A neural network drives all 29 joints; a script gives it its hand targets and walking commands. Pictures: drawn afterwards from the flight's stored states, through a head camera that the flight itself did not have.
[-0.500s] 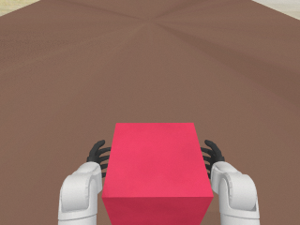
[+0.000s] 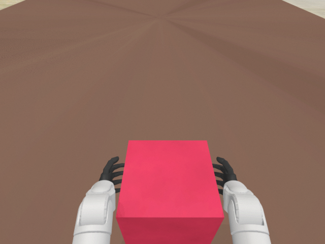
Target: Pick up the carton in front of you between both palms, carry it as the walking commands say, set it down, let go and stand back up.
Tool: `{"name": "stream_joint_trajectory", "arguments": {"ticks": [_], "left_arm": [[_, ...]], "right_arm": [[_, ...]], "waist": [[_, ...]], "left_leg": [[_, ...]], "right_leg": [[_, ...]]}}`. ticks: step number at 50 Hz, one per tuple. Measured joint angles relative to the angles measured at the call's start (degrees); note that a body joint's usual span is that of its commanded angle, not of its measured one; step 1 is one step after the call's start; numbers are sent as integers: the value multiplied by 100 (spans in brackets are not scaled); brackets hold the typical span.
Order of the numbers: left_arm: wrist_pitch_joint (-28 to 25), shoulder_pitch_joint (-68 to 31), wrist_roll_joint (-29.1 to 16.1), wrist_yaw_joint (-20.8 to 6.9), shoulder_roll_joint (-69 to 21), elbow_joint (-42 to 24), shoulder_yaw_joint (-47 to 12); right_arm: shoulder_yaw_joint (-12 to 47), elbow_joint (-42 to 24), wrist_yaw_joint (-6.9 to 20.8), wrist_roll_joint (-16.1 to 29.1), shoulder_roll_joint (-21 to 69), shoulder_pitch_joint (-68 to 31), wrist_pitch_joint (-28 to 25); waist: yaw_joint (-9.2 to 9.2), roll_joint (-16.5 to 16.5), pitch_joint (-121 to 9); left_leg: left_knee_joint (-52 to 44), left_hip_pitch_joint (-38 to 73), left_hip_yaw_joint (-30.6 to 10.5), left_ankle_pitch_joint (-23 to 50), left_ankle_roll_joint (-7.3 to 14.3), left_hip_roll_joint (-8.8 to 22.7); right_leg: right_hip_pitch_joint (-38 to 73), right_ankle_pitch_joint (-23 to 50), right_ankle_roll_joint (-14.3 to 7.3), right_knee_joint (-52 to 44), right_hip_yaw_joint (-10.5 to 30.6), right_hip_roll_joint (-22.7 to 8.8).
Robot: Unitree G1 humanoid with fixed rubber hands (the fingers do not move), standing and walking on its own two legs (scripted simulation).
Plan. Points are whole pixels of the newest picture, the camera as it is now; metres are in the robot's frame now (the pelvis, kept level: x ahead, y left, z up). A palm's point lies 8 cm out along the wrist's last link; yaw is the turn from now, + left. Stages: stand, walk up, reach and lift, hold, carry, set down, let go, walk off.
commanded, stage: carry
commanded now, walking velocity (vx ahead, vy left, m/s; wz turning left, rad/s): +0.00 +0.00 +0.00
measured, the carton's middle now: (167, 198) +0.28 +0.00 -0.04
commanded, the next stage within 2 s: hold in 0.88 s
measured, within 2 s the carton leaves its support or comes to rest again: neither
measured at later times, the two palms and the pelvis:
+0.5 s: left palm (111, 183) +0.28 +0.14 +0.04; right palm (231, 183) +0.28 -0.16 +0.04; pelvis +0.00 -0.01 +0.00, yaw +0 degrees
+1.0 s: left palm (119, 184) +0.28 +0.12 +0.04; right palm (241, 190) +0.27 -0.18 +0.04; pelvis +0.00 -0.01 +0.01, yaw -6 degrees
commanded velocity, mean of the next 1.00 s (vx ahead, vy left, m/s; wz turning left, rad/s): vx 0.00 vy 0.00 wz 0.00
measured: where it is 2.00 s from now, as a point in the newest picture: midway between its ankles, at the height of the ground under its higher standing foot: outside the picture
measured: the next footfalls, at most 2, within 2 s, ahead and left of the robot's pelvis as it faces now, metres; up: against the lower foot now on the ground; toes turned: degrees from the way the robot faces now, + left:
none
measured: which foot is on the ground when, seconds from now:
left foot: down 0.00-1.00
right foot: down 0.00-1.00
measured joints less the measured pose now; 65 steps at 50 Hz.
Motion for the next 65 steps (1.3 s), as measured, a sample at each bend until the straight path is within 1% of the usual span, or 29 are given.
{"name": "stream_joint_trajectory", "arguments": {"ticks": [5, 7, 10, 15, 18, 24, 44, 45, 46, 48, 49, 52, 54, 57, 65], "left_arm": [[-586, -291, 160, -55, -38, 658, 222], [-759, -373, 181, -61, -52, 785, 294], [-895, -422, 182, -62, -62, 786, 330], [-788, -311, 78, -31, -43, 439, 224], [-678, -247, 63, -27, -33, 354, 179], [-592, -186, 61, -27, -24, 371, 148], [-595, -217, 57, -29, -28, 390, 176], [-609, -219, 63, -24, -31, 365, 193], [-626, -174, 73, -20, -23, 282, 209], [-683, -31, 83, -8, -4, 130, 223], [-711, 19, 82, 3, 1, 103, 218], [-794, 31, 79, 35, 1, 184, 168], [-821, -31, 91, 40, -6, 274, 116], [-828, -133, 129, 38, -18, 388, 62], [-787, -271, 224, 5, -37, 512, 179]], "right_arm": [[-232, 653, 54, -163, 39, -291, -583], [-303, 782, 59, -185, 54, -375, -756], [-338, 790, 59, -182, 64, -429, -894], [-225, 449, 14, -63, 46, -323, -785], [-175, 364, 9, -49, 36, -261, -672], [-137, 366, 7, -59, 26, -196, -576], [-152, 380, 7, -69, 32, -240, -559], [-157, 421, 12, -59, 37, -259, -612], [-129, 472, 24, -53, 44, -282, -690], [-28, 600, 55, -90, 45, -297, -858], [-3, 644, 60, -88, 43, -289, -915], [-38, 691, 59, -62, 31, -234, -1016], [-101, 649, 51, -27, 21, -171, -1043], [-203, 602, 40, 33, 16, -137, -1036], [-334, 834, 98, -38, 52, -362, -1016]], "waist": [[-5, 1, 74], [-10, -3, 109], [-14, -9, 154], [-12, -16, 170], [-7, -17, 137], [-6, -10, 106], [-11, -7, 133], [-14, -47, 276], [52, -100, 456], [120, -148, 711], [121, -144, 802], [37, -134, 950], [-49, -158, 986], [-99, -212, 1002], [-1, -293, 1063]], "left_leg": [[-4, -30, 1, 29, -3, 11], [-4, -44, 1, 39, -5, 12], [4, -66, 0, 43, -8, 14], [33, -90, -4, 23, -20, 18], [50, -87, -7, 5, -31, 23], [58, -55, -17, -9, -59, 38], [25, -25, -43, 32, -123, 81], [-45, 114, -104, 87, -82, 20], [-198, 341, -392, 196, -67, -110], [-467, 712, -877, 216, -184, -258], [-563, 859, -1072, 288, -225, -287], [-748, 1164, -1395, 210, -314, -314], [-787, 1254, -1358, 154, -388, -299], [-839, 1357, -1216, 180, -383, -305], [-861, 1481, -980, 197, -243, -392]], "right_leg": [[-50, 8, -12, 36, 3, 8], [-73, 5, -16, 54, 3, 8], [-105, -6, -22, 84, 3, 6], [-130, -36, -32, 120, 1, 6], [-123, -56, -40, 132, 1, 9], [-85, -73, -61, 129, -5, 25], [-68, -76, -127, 131, -24, 76], [62, -63, -132, 86, -12, 60], [214, 10, -196, 6, 82, 66], [490, 159, -179, -253, 314, 142], [613, 244, -158, -394, 417, 198], [827, 430, -126, -649, 663, 315], [879, 480, -105, -697, 777, 333], [902, 504, -50, -685, 930, 307], [935, 552, 87, -655, 1157, 193]]}}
